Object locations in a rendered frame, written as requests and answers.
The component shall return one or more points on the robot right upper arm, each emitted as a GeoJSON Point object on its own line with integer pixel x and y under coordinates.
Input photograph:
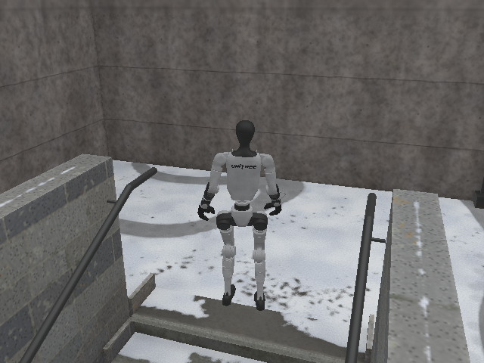
{"type": "Point", "coordinates": [270, 174]}

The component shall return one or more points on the robot right forearm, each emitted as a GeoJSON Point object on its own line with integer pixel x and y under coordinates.
{"type": "Point", "coordinates": [275, 199]}

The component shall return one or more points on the robot left forearm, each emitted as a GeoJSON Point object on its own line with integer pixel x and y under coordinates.
{"type": "Point", "coordinates": [207, 198]}

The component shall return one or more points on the right robot hand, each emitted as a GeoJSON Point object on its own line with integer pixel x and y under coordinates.
{"type": "Point", "coordinates": [276, 211]}

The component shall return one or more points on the left robot foot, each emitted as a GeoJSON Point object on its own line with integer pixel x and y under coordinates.
{"type": "Point", "coordinates": [226, 300]}

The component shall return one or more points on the right robot thigh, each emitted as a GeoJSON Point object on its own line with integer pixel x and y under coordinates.
{"type": "Point", "coordinates": [260, 221]}

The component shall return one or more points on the robot left upper arm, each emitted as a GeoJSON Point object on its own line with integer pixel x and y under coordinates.
{"type": "Point", "coordinates": [219, 160]}

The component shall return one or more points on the left robot hand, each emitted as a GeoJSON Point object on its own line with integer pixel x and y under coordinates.
{"type": "Point", "coordinates": [208, 210]}

